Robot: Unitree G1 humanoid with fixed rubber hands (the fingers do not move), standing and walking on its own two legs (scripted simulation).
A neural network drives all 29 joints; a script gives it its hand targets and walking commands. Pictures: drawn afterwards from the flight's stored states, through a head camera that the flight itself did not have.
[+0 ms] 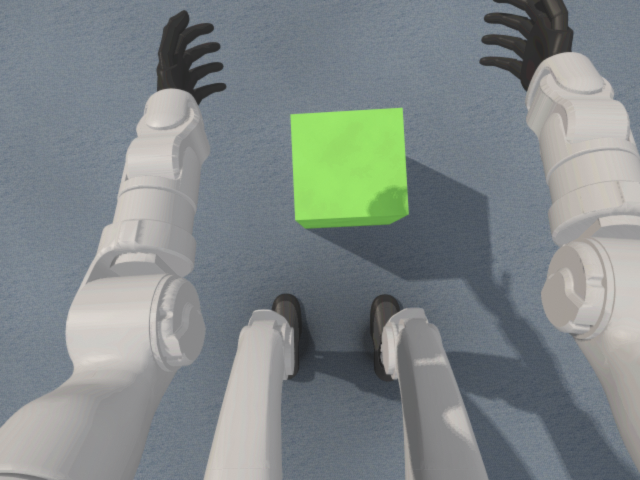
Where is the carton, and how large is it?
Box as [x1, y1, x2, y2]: [290, 108, 408, 228]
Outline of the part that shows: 402,108 290,114 295,220 305,228 388,224 408,214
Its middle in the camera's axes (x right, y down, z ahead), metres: +0.06 -0.13 +0.84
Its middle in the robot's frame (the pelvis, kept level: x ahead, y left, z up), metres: +0.52 -0.02 -0.51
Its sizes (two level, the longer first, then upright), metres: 0.210 0.200 0.250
